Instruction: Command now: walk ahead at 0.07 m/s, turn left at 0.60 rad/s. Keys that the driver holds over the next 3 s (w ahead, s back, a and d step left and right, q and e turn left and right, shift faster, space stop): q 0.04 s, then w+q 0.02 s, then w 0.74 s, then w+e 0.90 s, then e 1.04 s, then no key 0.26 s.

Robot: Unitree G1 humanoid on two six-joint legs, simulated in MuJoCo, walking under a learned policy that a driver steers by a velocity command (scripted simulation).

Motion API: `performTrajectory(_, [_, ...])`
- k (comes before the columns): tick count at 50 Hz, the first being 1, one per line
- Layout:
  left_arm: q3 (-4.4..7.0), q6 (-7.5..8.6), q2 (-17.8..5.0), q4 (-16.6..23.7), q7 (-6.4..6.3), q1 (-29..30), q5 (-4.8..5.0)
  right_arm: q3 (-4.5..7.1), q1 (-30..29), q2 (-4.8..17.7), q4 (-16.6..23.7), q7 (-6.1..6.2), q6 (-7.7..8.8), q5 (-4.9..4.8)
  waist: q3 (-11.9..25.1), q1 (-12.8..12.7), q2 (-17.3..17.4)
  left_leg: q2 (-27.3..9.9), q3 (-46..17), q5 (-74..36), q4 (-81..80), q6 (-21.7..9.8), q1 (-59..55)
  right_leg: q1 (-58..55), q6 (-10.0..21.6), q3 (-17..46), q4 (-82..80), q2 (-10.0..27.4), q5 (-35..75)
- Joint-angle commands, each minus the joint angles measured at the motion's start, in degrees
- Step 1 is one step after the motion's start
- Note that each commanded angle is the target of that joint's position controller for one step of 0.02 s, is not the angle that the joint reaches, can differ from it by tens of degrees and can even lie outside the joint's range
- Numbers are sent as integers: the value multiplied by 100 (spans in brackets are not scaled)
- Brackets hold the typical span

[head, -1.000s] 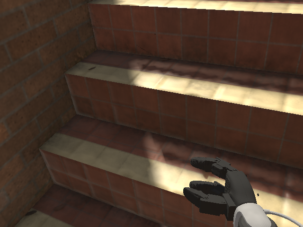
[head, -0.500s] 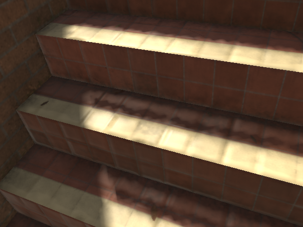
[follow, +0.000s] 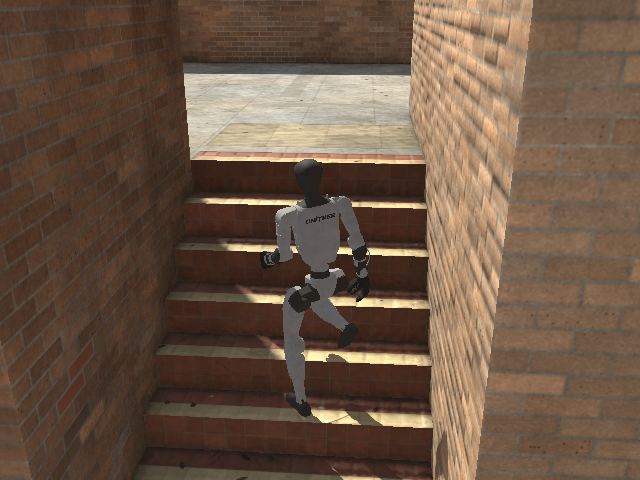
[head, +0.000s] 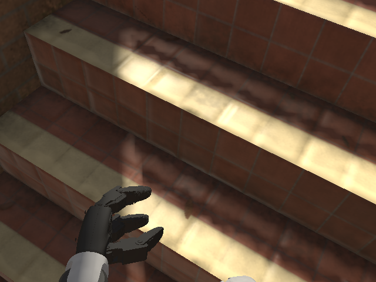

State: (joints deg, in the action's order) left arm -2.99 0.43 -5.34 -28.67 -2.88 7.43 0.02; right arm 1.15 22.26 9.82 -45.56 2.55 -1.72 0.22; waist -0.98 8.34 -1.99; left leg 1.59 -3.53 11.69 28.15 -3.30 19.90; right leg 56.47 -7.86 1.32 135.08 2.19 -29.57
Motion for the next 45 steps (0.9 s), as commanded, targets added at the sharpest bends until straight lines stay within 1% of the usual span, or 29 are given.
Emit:
performTrajectory(1, [189,12,-263,460,-166,241,-77,373,-589,1389,921,165,99,-45,1271,-463,548,-1728,-2488,-2153,-551,-1428,-2552,1457,27,140,327,-97,517])
performTrajectory(3, [169,38,-131,463,-171,110,-62,347,-246,1185,899,239,1,-59,1173,-353,1169,-1483,-2268,-1683,-471,-1367,-2332,1371,122,73,30,-84,265])
performTrajectory(6, [20,42,221,661,-84,77,-23,249,178,904,772,404,-165,-164,904,-403,1478,-1341,-2238,265,-712,-1001,-1651,1163,530,281,-975,52,-620])
performTrajectory(7, [-12,9,336,670,-73,96,51,245,228,913,749,422,-257,-186,792,-369,1520,-1315,-2246,1117,-932,-920,-1342,1001,635,156,-1379,22,-784])
performTrajectory(9, [-42,-38,382,671,-110,-162,-1,279,-552,1242,1000,414,-490,-276,599,-844,1887,-961,-1684,1805,-1535,-595,109,-698,709,-376,-4071,-122,-2377])
performTrajectory(10, [-5,-56,313,586,-139,-484,-58,337,-796,1445,1099,377,-535,-322,656,-1031,2059,-999,-1393,1502,-1904,-568,926,-1998,752,-679,-4525,-330,-2363])
performTrajectory(11, [117,-81,185,211,-162,-1111,-135,400,-665,1619,905,155,-463,-263,759,-1164,1997,-951,-856,540,-1837,-697,970,-2633,751,-1700,-4154,-706,-2045])
performTrajectory(12, [168,-41,-15,81,-190,-1262,-151,342,-702,1367,883,-35,-384,-463,330,-1182,2011,-765,-684,-86,-1384,-687,712,-2488,1022,-1407,-5434,-837,-2661])
performTrajectory(13, [314,3,-480,-71,-128,-1455,-129,226,-501,829,871,-104,-276,-464,236,-983,1146,-462,-629,-817,7,-546,761,-2714,1562,295,-6924,-487,-2598])
performTrajectory(14, [575,-42,-1385,-102,-224,-1823,-87,150,-909,515,1453,-138,-196,-476,426,-1028,-2195,327,-58,1057,1837,71,2005,-2993,2714,4026,-10070,734,-3333])
performTrajectory(15, [653,131,-1578,-189,-144,-2404,-226,169,-1451,841,1293,-152,-27,-334,320,-1789,-2415,515,-1243,1210,4611,309,2483,-2807,3368,6642,-11914,1308,-4198])
performTrajectory(16, [608,331,-1300,-437,-40,-2442,-3,214,-1323,812,1182,-185,76,-355,-236,-1538,-1757,564,-1718,642,5958,355,3130,-2496,3303,6646,-11788,1141,-4685])
performTrajectory(17, [540,387,-1024,-777,-24,-2357,156,151,-1073,769,1066,-155,90,-255,-762,-1209,-1421,581,-1340,275,6801,345,3346,-2175,3080,5900,-11492,996,-4326])
performTrajectory(19, [503,351,-644,-1350,-49,-2479,75,171,-609,887,845,-145,156,-258,-901,-829,-882,373,-1061,-166,7061,344,2849,-1696,2510,3835,-10093,874,-3016])
performTrajectory(21, [429,346,-374,-1475,-120,-2415,-45,172,-753,868,895,-174,110,-306,-822,-684,-673,133,-696,-512,6933,382,2468,-1608,2176,2740,-9800,749,-2228])
performTrajectory(25, [504,442,-511,-1720,-247,-3015,104,103,-1155,523,1090,-317,37,-323,-402,-777,-152,-440,-496,16,4489,315,2356,-2758,1933,2101,-9445,742,-1239])
performTrajectory(27, [631,399,-943,-1580,-321,-2884,165,71,-1186,380,1088,-381,33,-328,-120,-782,-208,-544,27,204,2800,329,1395,-2709,1759,1609,-9430,657,-929])
performTrajectory(30, [685,310,-1102,-1367,-375,-2598,211,89,-612,238,628,-424,63,-424,252,-733,-385,-555,761,-1082,692,240,-309,-2509,1614,828,-8670,449,-781])
performTrajectory(31, [647,304,-1059,-1167,-394,-2405,133,123,-691,290,643,-427,94,-405,147,-748,-327,-632,934,-2017,26,194,-507,-2582,1604,816,-8514,415,-534])
performTrajectory(33, [620,293,-1094,-881,-378,-2313,45,199,-294,434,429,-506,110,-251,393,-636,-143,-738,1100,-3640,-1292,101,-1231,-2855,1393,673,-7319,287,444])
performTrajectory(35, [481,319,-715,-655,-194,-2021,-41,246,468,537,241,-515,119,31,595,-109,863,-891,1218,-4807,-2026,0,-2439,-2079,975,-44,-4273,-460,813])
performTrajectory(36, [289,347,-32,-515,-56,-1524,-47,146,840,556,70,-525,167,289,229,100,1377,-1383,266,-5285,-1388,-96,-2907,-158,839,248,-1601,-1066,-1494])
performTrajectory(37, [161,531,536,-529,98,-2168,248,58,579,969,-68,-502,271,627,491,-657,2244,-1801,-199,-9811,870,473,-3249,1168,783,629,483,-1055,-1342])
performTrajectory(38, [155,683,118,-888,246,-3560,424,328,1401,1743,-325,-527,221,490,1761,-885,2363,-2502,-1025,-8720,948,-136,-4319,1750,658,869,1227,-887,-811])
performTrajectory(40, [67,759,82,-656,223,-2390,250,287,1059,1377,-264,-497,26,274,1577,-687,1329,-2270,-1100,-4397,457,-439,-4243,3133,696,582,1920,-690,-37])
performTrajectory(41, [-128,612,278,-193,207,-1848,415,415,794,1990,-298,-260,63,88,1282,-810,1936,-3331,-2849,-607,-1218,-1218,-3931,3743,553,383,1781,-199,474])
performTrajectory(42, [-92,469,92,-106,200,-1104,430,128,240,1129,-216,-22,119,101,572,-654,986,-3311,-2933,1364,-1860,-1268,-3328,4107,498,736,2209,-118,928])
performTrajectory(43, [-67,385,32,-22,256,-782,320,-74,255,594,-409,98,211,211,63,-650,645,-3078,-2542,1897,-1927,-902,-2733,4072,668,919,2299,-107,1264])
performTrajectory(45, [-149,329,-3,199,370,-585,146,-296,-122,134,-626,-60,328,281,-611,-960,679,-1997,-562,834,-1899,-17,-1116,3228,1094,648,366,-183,1885])
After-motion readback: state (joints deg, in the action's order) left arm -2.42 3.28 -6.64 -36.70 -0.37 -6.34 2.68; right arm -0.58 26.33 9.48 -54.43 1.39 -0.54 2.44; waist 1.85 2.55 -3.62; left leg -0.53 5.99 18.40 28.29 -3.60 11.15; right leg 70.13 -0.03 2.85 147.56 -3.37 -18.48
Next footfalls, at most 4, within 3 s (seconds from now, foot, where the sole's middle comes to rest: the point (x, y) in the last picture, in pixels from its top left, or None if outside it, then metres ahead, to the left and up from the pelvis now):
0.24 right None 0.06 -0.20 -0.57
0.72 left None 0.10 0.15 -0.78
1.12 right None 0.25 0.03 -0.57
1.54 left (56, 259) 0.50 0.30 -0.57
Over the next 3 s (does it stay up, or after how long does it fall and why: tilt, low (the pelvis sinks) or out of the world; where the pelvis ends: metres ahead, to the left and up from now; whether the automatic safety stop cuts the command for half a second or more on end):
stays up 0.56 0.03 0.40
